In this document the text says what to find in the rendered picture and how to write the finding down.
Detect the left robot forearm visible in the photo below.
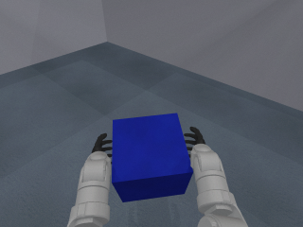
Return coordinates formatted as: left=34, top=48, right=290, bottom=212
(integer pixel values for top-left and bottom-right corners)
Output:
left=67, top=151, right=112, bottom=227

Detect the robot left hand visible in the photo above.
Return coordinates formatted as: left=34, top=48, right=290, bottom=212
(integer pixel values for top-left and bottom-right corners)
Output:
left=91, top=133, right=113, bottom=164

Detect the carton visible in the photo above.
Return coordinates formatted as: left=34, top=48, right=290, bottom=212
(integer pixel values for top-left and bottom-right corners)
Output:
left=112, top=113, right=193, bottom=202

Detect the right robot upper arm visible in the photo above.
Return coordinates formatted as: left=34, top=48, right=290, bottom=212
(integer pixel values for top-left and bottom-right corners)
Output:
left=197, top=214, right=248, bottom=227

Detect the right robot forearm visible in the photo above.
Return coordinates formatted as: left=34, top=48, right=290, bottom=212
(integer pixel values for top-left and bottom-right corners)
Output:
left=190, top=144, right=247, bottom=225

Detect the robot right hand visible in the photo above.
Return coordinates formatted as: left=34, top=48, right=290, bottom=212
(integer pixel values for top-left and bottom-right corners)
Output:
left=184, top=127, right=206, bottom=158

